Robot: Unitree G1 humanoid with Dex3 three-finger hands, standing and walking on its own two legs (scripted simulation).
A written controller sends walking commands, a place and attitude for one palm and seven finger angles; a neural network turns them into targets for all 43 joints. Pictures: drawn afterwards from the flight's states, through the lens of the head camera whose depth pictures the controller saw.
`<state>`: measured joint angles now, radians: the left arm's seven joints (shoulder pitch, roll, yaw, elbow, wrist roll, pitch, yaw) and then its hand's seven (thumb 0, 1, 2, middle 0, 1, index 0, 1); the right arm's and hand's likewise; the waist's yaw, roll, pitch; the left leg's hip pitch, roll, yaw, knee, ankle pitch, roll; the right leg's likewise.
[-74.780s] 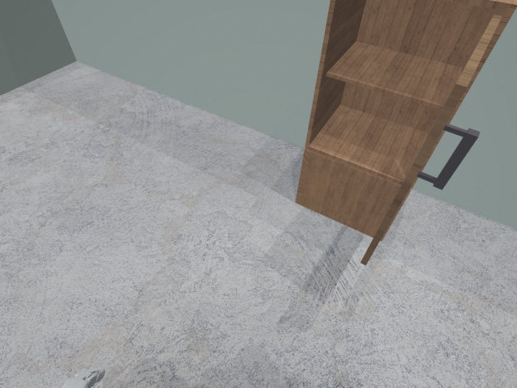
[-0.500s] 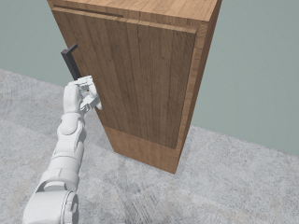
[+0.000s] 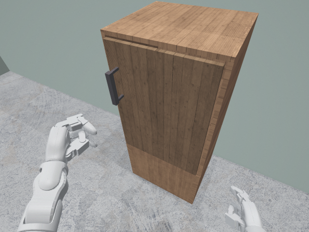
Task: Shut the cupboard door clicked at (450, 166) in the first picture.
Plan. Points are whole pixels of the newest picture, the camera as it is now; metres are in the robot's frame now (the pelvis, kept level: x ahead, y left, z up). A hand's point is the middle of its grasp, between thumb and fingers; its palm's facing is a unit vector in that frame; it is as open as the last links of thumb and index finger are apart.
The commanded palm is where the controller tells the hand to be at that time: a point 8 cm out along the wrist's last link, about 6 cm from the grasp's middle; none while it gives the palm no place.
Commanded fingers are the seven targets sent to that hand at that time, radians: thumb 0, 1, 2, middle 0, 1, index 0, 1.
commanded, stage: draw the hand back to the body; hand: left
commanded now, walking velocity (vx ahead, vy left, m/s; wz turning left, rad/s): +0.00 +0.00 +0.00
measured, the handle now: (115, 86) +0.61 +0.20 +0.05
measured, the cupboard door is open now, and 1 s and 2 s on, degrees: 0 0 0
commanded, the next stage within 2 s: step back with the hand held close in 0.84 s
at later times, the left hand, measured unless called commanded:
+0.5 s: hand (20, 162) +0.20 +0.28 +0.17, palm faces +0.46 -0.77 -0.44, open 6.4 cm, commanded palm +0.16 +0.31 +0.18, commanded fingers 0.00 0.90 0.90 -0.20 -0.30 -0.20 -0.30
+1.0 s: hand (26, 160) +0.20 +0.27 +0.17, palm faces +0.47 -0.78 -0.41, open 7.4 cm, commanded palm +0.15 +0.30 +0.18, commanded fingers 0.00 0.90 0.90 -0.20 -0.30 -0.20 -0.30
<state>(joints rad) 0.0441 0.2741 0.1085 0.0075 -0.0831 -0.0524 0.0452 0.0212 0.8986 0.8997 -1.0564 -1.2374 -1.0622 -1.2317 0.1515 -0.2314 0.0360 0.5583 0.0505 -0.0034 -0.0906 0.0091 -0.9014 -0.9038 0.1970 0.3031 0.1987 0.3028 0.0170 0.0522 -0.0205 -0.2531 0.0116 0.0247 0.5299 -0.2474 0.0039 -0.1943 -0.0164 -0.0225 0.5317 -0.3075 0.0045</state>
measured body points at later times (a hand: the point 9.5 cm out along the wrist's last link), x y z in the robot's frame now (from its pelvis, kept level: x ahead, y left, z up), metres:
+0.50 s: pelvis +0.02 +0.01 +0.01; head -0.01 -0.03 +0.46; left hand +0.17 +0.31 +0.19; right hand +0.20 -0.21 -0.09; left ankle +0.02 +0.12 -0.73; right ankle -0.01 -0.12 -0.73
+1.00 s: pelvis +0.02 +0.00 +0.01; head -0.01 -0.03 +0.46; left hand +0.17 +0.30 +0.19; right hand +0.21 -0.22 -0.08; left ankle +0.02 +0.12 -0.73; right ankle -0.01 -0.12 -0.73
